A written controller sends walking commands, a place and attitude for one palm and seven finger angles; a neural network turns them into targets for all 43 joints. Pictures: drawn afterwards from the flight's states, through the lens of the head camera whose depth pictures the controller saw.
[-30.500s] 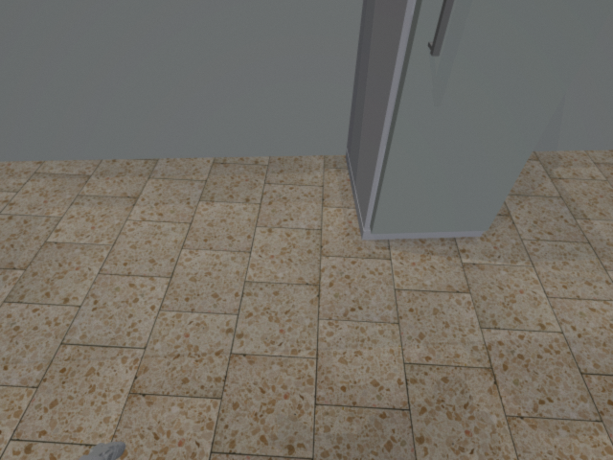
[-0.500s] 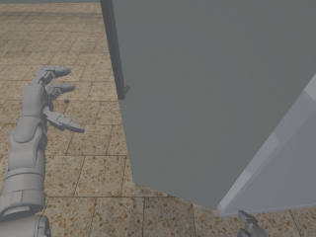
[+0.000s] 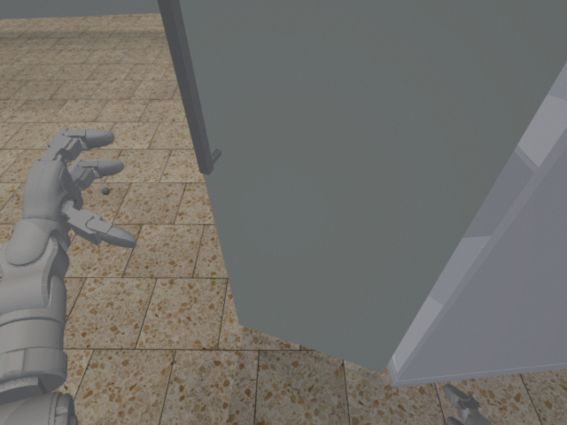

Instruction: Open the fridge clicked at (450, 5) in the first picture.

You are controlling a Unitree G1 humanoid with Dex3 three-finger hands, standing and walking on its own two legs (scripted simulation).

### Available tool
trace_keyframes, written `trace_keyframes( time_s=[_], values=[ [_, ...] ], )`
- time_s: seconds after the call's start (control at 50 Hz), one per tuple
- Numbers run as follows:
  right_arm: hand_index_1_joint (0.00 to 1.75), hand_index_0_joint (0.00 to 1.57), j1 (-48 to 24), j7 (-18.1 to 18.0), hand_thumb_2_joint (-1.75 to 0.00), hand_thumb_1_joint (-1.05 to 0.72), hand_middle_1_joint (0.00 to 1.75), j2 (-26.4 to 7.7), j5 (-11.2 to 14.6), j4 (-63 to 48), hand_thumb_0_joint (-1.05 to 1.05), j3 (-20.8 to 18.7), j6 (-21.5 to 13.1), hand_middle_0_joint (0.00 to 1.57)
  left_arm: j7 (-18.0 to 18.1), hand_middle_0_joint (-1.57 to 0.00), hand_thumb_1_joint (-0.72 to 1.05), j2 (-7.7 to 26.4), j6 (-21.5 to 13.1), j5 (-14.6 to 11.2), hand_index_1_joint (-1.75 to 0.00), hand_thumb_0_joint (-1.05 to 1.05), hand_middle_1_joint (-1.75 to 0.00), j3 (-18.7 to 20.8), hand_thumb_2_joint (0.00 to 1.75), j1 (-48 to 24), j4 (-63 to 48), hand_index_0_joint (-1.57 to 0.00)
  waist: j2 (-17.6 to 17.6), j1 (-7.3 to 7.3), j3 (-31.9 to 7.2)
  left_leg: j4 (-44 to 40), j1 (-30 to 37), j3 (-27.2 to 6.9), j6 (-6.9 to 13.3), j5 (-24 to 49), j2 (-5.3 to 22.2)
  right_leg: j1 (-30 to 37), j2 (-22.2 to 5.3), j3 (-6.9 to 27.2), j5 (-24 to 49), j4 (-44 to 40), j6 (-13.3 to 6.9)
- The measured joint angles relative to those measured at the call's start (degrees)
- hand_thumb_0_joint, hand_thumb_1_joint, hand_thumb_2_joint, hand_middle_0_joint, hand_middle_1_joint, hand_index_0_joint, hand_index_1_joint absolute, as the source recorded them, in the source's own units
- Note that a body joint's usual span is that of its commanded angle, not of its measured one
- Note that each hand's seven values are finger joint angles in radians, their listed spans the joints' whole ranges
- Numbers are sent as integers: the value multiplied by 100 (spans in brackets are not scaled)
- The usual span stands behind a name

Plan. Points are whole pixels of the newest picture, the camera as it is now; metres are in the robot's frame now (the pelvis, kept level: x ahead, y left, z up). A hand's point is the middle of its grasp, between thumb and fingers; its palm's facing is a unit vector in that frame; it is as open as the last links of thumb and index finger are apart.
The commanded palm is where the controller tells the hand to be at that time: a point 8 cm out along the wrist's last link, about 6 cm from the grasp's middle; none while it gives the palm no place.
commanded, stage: draw the hand back to the body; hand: left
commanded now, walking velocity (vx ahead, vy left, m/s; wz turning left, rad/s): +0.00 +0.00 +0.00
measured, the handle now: (191, 66) +0.52 +0.17 +0.26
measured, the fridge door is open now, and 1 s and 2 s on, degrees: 66 66 66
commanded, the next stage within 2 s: step back with the hand held close in 1.70 s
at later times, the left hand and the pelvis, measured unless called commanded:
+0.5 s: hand (81, 221) +0.31 +0.28 +0.16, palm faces +0.08 -1.00 +0.01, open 14.7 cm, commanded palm +0.27 +0.31 +0.17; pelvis +0.02 +0.01 +0.00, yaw -1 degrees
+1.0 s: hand (48, 252) +0.26 +0.29 +0.17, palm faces +0.45 -0.85 -0.28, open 12.0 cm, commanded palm +0.20 +0.32 +0.18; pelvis +0.02 +0.02 +0.01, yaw -1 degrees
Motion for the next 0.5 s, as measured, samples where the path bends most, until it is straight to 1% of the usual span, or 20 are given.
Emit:
trace_keyframes(
  time_s=[0.06, 0.14, 0.16, 0.2, 0.22, 0.26, 0.32, 0.38, 0.44, 0.5],
  values=[
    [30, 20, 39, -8, -89, -90, 30, -28, 13, 49, 1, -20, -22, 20, -105, -25, -55, 49, -38, -68, -115, -1, -115, 34, 20, -74, 158, -25, 3, -20, -14, 3, -30, 8, 7, -10, 4, -49, 3, 10, -21, 31, -6],
    [30, 20, 77, 12, -89, -90, 30, -49, -3, 43, 1, -50, -39, 20, -162, -25, -55, 47, -20, -70, -115, -1, -115, 100, 20, -61, 211, -25, 0, -48, -43, 13, -71, 44, 5, -34, 6, -122, 1, 50, -51, 74, -7],
    [30, 20, 77, 6, -89, -90, 30, -56, 25, 47, 1, -36, -38, 20, -309, -25, -55, 38, 38, -265, -115, -1, -115, 180, 20, -64, 284, -25, -3, -64, -45, 2, -49, 54, 6, -41, 3, -106, -1, 58, -57, 67, -5],
    [30, 20, 91, -25, -89, -90, 30, -75, 90, 43, 1, 5, -37, 20, -745, -25, -55, 23, 349, -648, -115, -1, -115, 381, 20, -81, 439, -25, -14, -85, -57, -51, 53, 69, 14, -49, -6, -4, -8, 69, -58, 6, 1],
    [30, 20, 104, -38, -89, -90, 30, -83, 106, 18, 1, 21, -45, 20, -927, -25, -55, 30, 505, -750, -115, -1, -115, 461, 20, -40, 433, -25, -22, -88, -82, -77, 106, 86, 19, -57, -10, 43, -12, 83, -59, -24, 6],
    [30, 20, 135, -39, -89, -90, 30, -95, 110, -85, 1, 25, -90, 20, -1105, -25, -55, 58, 697, -777, -115, -1, -115, 529, 20, 183, 183, -25, -27, -88, -156, -111, 200, 133, 12, -87, -17, 117, -22, 125, -73, -59, 20],
    [30, 20, 139, 18, -89, -90, 30, -100, 98, -281, 1, -14, -196, 20, -1042, -25, -55, 38, 731, -772, -115, -1, -115, 500, 20, 666, -476, -25, 14, -47, -225, -127, 316, 197, -9, -146, -30, 217, -42, 184, -100, -94, 48],
    [30, 20, 57, 84, -89, -90, 30, -74, 119, -398, 1, -19, -243, 20, -989, -25, -55, -57, 792, -924, -115, -1, -115, 518, 20, 1059, -994, -25, 32, 44, -256, -143, 399, 229, 10, -177, -62, 297, -76, 210, -116, -120, 81],
    [30, 20, -71, 90, -89, -90, 30, -35, 146, -452, 1, 18, -250, 20, -977, -25, -55, -175, 1022, -1028, -115, -1, -115, 483, 20, 1288, -1293, -25, 25, 172, -245, -150, 447, 203, 29, -181, -96, 380, -107, 181, -115, -160, 104],
    [30, 20, -218, 61, -89, -90, 30, 9, 141, -516, 1, 70, -262, 20, -885, -25, -55, -281, 1269, -936, -115, -1, -115, 363, 20, 1501, -1629, -25, 13, 282, -186, -151, 469, 150, 44, -169, -125, 455, -129, 125, -96, -210, 117]
  ],
)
